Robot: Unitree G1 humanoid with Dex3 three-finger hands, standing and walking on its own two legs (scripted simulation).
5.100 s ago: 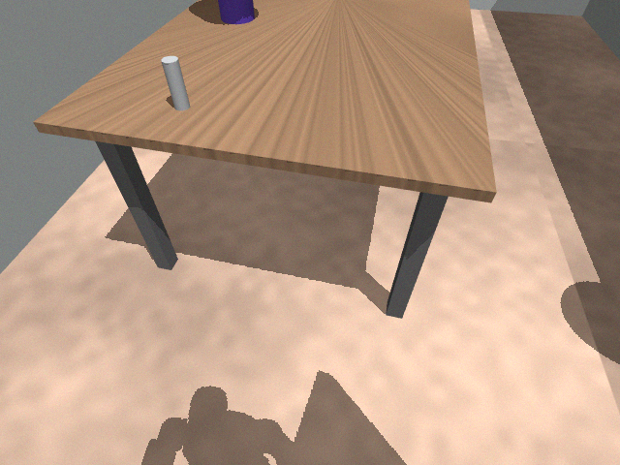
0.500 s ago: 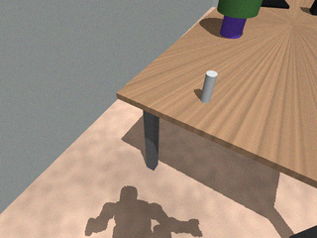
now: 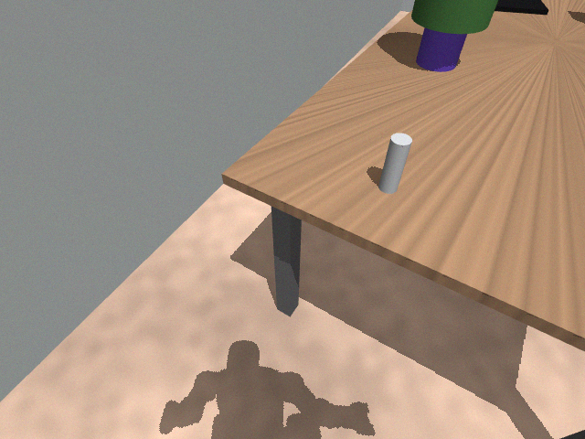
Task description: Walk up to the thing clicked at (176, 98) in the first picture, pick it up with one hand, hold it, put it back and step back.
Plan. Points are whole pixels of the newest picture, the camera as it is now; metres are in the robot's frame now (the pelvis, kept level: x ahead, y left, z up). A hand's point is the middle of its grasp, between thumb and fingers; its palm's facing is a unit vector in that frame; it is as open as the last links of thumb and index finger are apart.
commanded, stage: stand
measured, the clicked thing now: (394, 164) +0.63 -0.20 +0.00
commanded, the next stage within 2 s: none
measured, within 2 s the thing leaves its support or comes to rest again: neither
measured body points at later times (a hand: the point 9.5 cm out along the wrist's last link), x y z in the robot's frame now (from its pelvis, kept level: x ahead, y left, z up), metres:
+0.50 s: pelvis +0.00 +0.00 +0.00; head +0.01 +0.01 +0.45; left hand +0.07 +0.31 -0.13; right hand +0.08 -0.29 -0.13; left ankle +0.00 +0.12 -0.75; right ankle -0.02 -0.11 -0.75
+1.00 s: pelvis +0.00 +0.01 +0.00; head +0.00 +0.01 +0.45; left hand +0.07 +0.31 -0.13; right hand +0.07 -0.29 -0.13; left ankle +0.00 +0.12 -0.75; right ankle -0.02 -0.11 -0.75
